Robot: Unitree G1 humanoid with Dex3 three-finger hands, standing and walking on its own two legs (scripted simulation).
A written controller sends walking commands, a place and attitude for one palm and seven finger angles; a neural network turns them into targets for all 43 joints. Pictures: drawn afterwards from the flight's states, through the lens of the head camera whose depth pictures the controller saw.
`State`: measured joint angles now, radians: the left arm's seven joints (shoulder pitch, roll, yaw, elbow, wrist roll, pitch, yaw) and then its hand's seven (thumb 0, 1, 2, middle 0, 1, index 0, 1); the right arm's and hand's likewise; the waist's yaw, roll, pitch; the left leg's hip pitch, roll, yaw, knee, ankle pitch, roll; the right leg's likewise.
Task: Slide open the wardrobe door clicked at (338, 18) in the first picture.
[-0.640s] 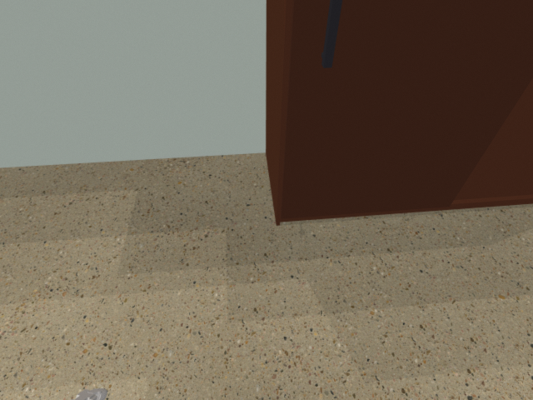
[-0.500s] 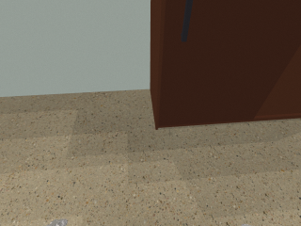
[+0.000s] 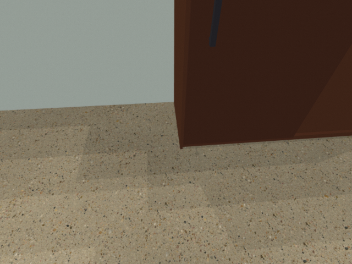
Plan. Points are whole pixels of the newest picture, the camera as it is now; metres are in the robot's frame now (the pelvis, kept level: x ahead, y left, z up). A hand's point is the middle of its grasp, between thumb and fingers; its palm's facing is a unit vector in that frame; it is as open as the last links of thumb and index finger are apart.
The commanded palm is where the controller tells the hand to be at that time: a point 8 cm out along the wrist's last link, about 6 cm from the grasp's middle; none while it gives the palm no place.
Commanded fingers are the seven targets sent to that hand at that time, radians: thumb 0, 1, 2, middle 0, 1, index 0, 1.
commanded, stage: stand and wait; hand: left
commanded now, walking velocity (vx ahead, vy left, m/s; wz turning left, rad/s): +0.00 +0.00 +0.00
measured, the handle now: (215, 10) +1.02 -0.10 +0.18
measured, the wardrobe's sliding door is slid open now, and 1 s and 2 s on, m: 0.00 0.00 0.00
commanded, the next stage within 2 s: look at it before walking up in 0.26 s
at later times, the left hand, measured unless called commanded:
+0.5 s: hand out of the picture +0.07 +0.25 -0.15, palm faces -0.03 -0.94 -0.33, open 7.4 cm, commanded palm none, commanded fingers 0.00 0.90 0.90 -0.20 -0.30 -0.20 -0.30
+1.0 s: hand out of the picture +0.08 +0.26 -0.15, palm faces -0.03 -0.94 -0.33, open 7.4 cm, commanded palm none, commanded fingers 0.00 0.90 0.90 -0.20 -0.30 -0.20 -0.30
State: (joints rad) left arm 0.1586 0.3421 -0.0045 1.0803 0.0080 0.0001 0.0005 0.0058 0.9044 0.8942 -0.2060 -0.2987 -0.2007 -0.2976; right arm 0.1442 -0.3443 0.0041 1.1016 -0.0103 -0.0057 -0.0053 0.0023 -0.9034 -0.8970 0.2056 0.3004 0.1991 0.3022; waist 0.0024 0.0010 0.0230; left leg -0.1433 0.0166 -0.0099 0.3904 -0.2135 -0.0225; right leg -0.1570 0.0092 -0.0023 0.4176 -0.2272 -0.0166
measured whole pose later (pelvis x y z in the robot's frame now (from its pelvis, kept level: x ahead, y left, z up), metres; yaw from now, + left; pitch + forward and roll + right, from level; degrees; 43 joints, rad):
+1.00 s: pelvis +0.01 +0.01 +0.00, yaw +0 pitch -1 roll +0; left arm 0.14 0.34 -0.01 1.09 0.01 -0.01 0.00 0.00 0.90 0.89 -0.21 -0.30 -0.20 -0.30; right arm 0.11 -0.34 0.01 1.11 -0.01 -0.02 0.00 0.00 -0.90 -0.90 0.21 0.30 0.20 0.30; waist 0.00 -0.01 0.02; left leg -0.12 0.01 0.00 0.35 -0.20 -0.01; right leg -0.13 0.00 0.01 0.37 -0.21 0.00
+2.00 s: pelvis -0.04 +0.03 +0.00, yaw -29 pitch +1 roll -2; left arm 0.25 0.28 0.11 0.91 0.03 0.07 -0.04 0.01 0.91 0.89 -0.20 -0.30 -0.20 -0.30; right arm 0.26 -0.22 -0.02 0.92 -0.02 0.00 -0.03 0.00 -0.90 -0.90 0.20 0.30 0.20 0.30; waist 0.02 -0.04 -0.02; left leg -0.17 0.03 0.04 0.42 -0.27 0.01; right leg -0.58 0.09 0.05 1.03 -0.31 0.04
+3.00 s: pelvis +0.20 -0.21 +0.00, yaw -57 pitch -1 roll -2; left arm 0.33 0.19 0.09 1.06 0.03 0.01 -0.02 0.01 0.91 0.89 -0.20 -0.30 -0.19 -0.30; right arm 0.31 -0.15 -0.05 1.03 -0.02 -0.08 -0.03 -0.01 -0.94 -0.90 0.20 0.30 0.20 0.30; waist 0.03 -0.05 0.00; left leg -0.15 0.06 0.26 0.40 -0.24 0.06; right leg -0.55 -0.07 -0.02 1.19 -0.19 0.00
